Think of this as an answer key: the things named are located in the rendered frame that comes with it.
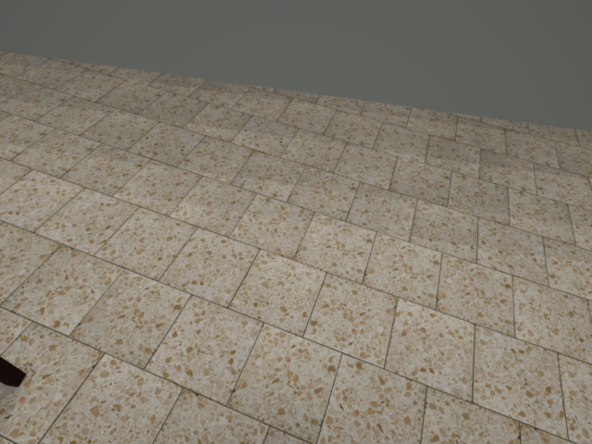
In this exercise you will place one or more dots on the table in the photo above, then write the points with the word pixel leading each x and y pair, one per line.
pixel 10 375

